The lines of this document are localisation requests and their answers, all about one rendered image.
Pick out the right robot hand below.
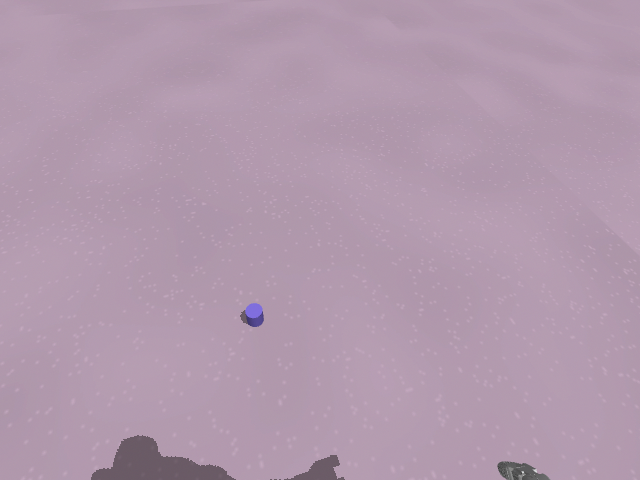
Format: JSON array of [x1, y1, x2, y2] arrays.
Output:
[[498, 461, 551, 480]]

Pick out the tin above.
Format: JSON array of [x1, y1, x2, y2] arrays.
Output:
[[245, 303, 264, 327]]

